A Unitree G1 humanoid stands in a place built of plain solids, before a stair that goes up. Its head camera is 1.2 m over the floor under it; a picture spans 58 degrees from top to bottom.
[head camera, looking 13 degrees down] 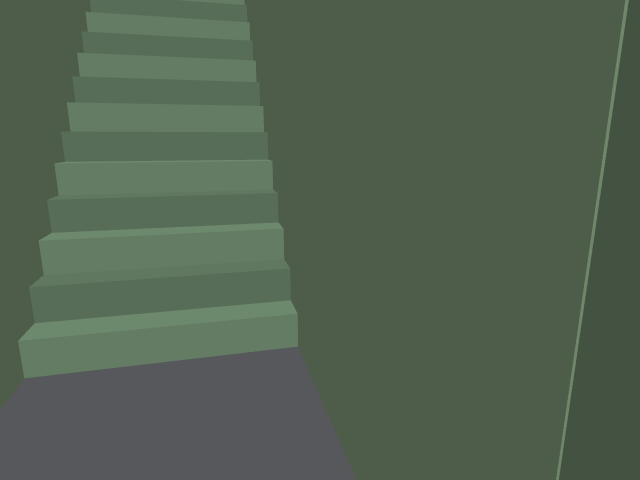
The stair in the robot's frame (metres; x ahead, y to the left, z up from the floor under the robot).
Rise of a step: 0.21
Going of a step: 0.22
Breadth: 1.50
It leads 14 degrees to the left of straight ahead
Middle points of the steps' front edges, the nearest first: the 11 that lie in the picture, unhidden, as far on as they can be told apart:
2.19 0.83 0.21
2.41 0.88 0.42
2.63 0.94 0.63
2.85 0.99 0.84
3.07 1.05 1.05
3.28 1.10 1.26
3.50 1.16 1.47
3.72 1.21 1.68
3.94 1.27 1.89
4.15 1.32 2.10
4.37 1.38 2.31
